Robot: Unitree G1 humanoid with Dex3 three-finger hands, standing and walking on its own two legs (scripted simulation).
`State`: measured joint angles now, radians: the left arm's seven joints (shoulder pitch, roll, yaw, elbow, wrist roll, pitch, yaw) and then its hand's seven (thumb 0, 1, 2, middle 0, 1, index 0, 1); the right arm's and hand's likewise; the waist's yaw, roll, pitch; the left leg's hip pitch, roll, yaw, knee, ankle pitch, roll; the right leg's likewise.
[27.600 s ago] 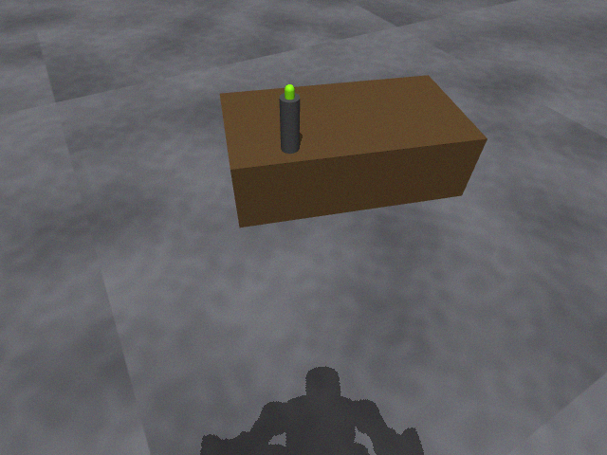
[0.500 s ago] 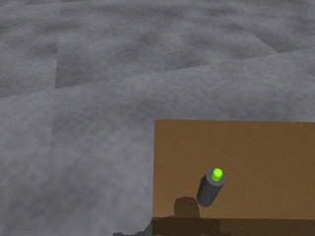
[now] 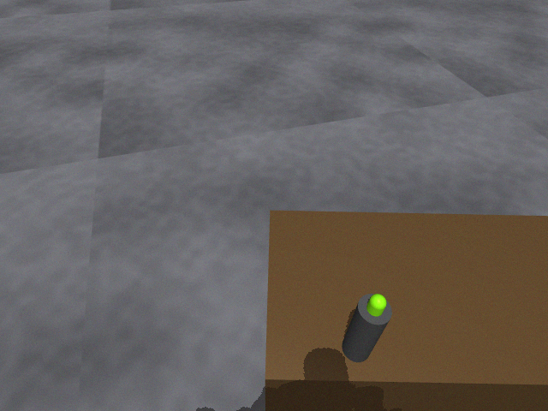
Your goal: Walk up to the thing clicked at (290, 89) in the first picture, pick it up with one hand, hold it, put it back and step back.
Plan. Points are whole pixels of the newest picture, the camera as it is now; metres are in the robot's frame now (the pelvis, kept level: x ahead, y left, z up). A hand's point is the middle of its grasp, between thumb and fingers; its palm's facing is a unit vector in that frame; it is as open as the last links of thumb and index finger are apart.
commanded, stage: stand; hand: right
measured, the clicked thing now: (366, 326) +0.41 -0.23 -0.32
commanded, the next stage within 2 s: step back in 0.40 s
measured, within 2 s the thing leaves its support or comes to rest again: neither
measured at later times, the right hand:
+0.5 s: hand out of the picture +0.06 -0.26 -0.16, palm faces -0.05 +0.94 -0.35, open 7.4 cm
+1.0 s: hand out of the picture -0.02 -0.20 -0.16, palm faces +0.00 +0.91 -0.42, open 7.4 cm
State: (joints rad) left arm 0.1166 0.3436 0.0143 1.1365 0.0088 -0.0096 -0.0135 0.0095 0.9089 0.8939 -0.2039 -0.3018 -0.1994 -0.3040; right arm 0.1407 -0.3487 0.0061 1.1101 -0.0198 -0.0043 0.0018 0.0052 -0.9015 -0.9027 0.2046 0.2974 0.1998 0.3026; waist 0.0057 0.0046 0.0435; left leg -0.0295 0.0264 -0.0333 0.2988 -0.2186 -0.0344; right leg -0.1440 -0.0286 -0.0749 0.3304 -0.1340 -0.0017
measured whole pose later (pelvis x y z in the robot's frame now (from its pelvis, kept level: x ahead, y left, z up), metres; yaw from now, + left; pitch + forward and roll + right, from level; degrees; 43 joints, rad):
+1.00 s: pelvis -0.09 +0.07 -0.02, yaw -3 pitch -1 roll -1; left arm 0.10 0.39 0.07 0.89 0.01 0.07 0.01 0.01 0.91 0.89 -0.20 -0.30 -0.20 -0.30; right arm 0.15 -0.35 -0.04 0.86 -0.03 0.02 -0.02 0.01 -0.90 -0.90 0.21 0.30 0.20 0.30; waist -0.01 -0.04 0.20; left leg -0.28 0.00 0.05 0.58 -0.30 0.05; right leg -0.38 0.08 0.11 0.98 -0.49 0.03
